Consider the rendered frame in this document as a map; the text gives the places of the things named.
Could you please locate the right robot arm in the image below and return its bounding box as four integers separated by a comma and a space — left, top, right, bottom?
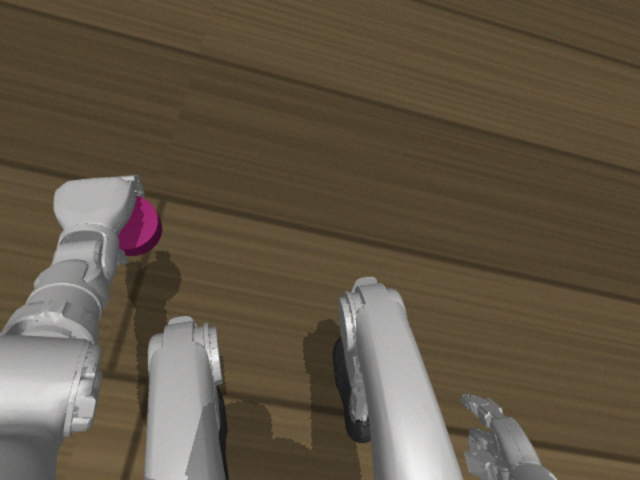
509, 464, 557, 480

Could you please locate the right robot foot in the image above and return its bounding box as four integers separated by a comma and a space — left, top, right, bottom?
333, 337, 371, 443

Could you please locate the tin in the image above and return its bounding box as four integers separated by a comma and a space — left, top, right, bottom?
118, 196, 162, 256

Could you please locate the right robot hand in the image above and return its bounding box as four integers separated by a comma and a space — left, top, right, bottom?
461, 393, 542, 480

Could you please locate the left robot arm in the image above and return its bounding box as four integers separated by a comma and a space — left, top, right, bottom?
0, 224, 120, 480

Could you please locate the left robot hand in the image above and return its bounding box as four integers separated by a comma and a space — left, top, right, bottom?
53, 175, 145, 265

